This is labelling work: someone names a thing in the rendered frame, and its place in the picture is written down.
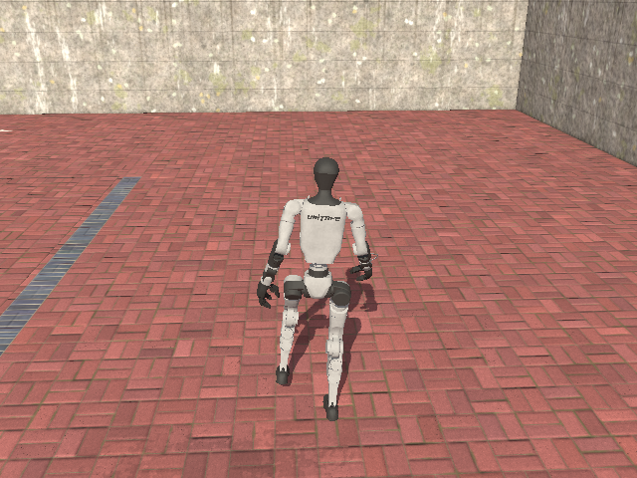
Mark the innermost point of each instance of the robot right forearm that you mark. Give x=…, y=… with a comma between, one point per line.
x=365, y=260

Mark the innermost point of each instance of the left robot foot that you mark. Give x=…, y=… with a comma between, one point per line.
x=282, y=376

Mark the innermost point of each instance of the robot left forearm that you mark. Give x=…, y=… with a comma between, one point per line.
x=272, y=266

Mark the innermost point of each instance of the robot right upper arm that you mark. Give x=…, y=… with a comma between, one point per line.
x=354, y=213

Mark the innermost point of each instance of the left robot hand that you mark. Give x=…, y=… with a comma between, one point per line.
x=262, y=294

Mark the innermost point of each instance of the right robot hand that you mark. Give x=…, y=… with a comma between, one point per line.
x=366, y=276

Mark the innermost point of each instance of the robot left shin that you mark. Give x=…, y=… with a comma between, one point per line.
x=286, y=341

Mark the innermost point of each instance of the robot left upper arm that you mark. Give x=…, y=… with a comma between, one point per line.
x=291, y=209

